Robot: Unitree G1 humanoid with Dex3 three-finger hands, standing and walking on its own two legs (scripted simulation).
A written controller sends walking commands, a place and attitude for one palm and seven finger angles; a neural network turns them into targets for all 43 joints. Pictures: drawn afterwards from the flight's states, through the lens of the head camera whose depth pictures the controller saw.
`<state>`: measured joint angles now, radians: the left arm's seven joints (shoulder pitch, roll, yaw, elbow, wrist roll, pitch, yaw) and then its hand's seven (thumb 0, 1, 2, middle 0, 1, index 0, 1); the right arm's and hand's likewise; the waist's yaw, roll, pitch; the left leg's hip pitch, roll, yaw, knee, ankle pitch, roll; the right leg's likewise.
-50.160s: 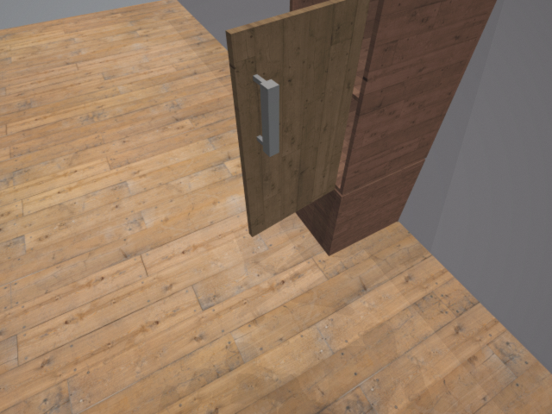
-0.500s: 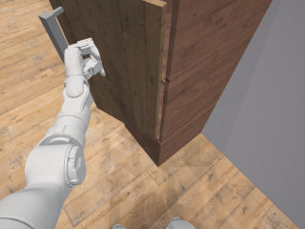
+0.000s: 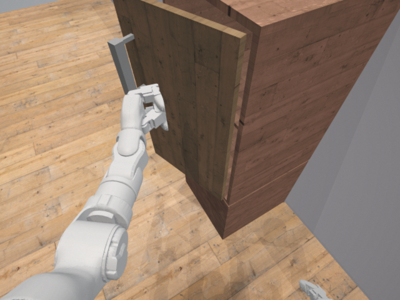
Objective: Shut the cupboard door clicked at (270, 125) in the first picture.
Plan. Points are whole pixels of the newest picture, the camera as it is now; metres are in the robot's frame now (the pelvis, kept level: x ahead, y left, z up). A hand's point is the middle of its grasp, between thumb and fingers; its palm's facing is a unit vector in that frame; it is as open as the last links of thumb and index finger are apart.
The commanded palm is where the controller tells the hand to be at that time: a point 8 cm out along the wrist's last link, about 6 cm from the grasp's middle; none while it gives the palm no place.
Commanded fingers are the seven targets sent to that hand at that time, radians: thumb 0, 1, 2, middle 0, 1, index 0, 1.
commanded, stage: draw the hand back to the body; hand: left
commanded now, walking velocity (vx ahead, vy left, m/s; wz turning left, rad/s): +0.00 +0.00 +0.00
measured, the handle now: (131, 68) +0.64 +0.17 +0.11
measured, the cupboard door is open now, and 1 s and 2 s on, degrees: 20 20 20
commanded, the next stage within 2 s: step back with the hand held close in 1.52 s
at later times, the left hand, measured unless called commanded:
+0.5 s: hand (105, 158) +0.33 +0.15 +0.15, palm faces +0.05 -1.00 -0.08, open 3.1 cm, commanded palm +0.29 +0.21 +0.16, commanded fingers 0.00 0.90 0.90 -1.05 -1.23 -1.05 -1.23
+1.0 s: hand out of the picture +0.23 +0.26 +0.18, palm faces +0.37 -0.86 -0.35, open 5.0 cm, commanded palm +0.18 +0.30 +0.19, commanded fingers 0.00 0.90 0.90 -0.37 -0.48 -0.37 -0.48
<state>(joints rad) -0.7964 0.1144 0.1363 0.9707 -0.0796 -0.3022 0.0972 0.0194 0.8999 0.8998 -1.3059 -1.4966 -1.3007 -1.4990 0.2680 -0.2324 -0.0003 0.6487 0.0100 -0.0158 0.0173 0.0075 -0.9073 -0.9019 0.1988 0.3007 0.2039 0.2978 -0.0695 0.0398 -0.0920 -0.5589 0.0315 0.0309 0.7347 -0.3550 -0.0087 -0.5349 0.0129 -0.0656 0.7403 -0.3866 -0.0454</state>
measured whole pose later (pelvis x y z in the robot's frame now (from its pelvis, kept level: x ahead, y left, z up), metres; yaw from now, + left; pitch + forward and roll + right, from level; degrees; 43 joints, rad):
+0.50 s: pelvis -0.01 +0.01 +0.02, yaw -1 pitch +0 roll +0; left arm -0.20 0.19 0.10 0.24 -0.15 -0.06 -0.03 0.02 0.90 0.90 -1.26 -1.44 -1.25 -1.44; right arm 0.20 -0.26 0.02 0.62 0.06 -0.02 -0.07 0.02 -0.91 -0.90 0.20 0.30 0.20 0.30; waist 0.00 0.06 -0.04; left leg -0.27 0.02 0.05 0.55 -0.28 0.00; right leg -0.25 0.01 -0.05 0.56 -0.30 -0.03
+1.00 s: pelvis +0.01 +0.02 +0.03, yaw +0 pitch -4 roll +0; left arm 0.32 0.31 0.23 -0.26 -0.07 -0.04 0.08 0.02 0.89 0.90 -0.64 -0.76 -0.63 -0.77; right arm 0.19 -0.21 0.05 0.62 0.01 0.01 -0.07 0.02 -0.90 -0.90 0.20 0.30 0.21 0.30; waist 0.05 0.08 0.02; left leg -0.08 -0.01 0.04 0.38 -0.23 0.02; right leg -0.05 -0.01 -0.06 0.37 -0.25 -0.01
